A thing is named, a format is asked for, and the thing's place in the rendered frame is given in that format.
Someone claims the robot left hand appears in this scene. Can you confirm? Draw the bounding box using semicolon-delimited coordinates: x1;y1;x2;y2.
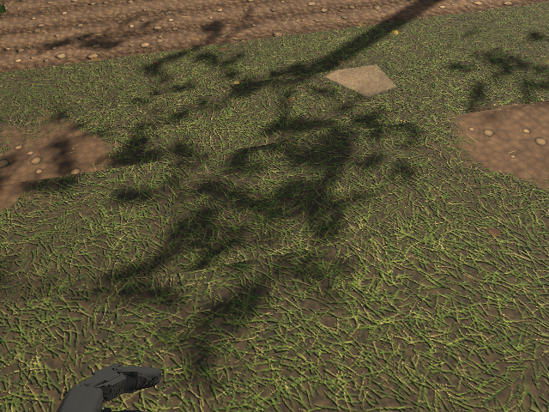
57;363;161;412

